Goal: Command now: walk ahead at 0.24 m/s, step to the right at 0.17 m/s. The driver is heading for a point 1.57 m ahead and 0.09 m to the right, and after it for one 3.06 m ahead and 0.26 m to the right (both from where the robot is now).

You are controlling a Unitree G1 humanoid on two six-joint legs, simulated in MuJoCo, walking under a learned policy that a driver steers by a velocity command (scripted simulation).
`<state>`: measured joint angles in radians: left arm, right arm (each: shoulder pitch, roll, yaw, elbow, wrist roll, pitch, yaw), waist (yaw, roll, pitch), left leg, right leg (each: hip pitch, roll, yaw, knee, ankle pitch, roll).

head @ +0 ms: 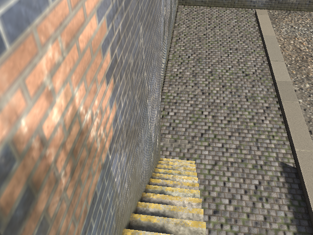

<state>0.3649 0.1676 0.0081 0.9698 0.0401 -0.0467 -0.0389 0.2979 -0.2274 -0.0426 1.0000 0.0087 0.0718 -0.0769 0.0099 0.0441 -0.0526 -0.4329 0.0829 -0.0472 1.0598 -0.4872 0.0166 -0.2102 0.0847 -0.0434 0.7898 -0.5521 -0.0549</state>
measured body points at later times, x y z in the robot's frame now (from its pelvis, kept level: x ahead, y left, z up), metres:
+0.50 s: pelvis +0.17 +0.04 -0.17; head +0.16 +0.09 +0.27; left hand +0.19 +0.29 -0.34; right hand +0.14 -0.24 -0.29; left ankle +0.15 +0.11 -0.90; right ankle +0.05 -0.12 -0.65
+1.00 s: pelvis +0.25 +0.06 -0.17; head +0.28 +0.08 +0.28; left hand +0.28 +0.30 -0.32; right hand +0.49 -0.18 -0.25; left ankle +0.23 +0.14 -0.86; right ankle +0.16 -0.07 -0.87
